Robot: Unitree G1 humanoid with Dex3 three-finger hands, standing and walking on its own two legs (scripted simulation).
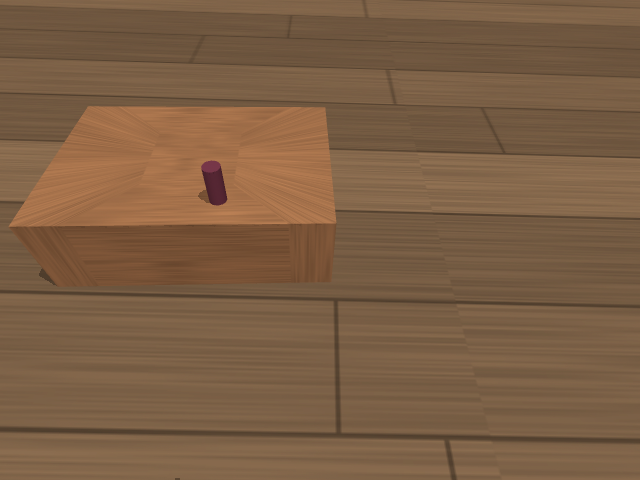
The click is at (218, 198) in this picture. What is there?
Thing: squat round
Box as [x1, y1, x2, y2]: [201, 161, 226, 204]
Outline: 207,161 202,164 201,168 208,197 212,204 221,204 226,200 226,195 220,165 216,161
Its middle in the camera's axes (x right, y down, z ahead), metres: -0.34 -0.19 +1.30
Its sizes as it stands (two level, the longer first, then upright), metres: 0.060 0.060 0.141
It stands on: a support 0.33 m high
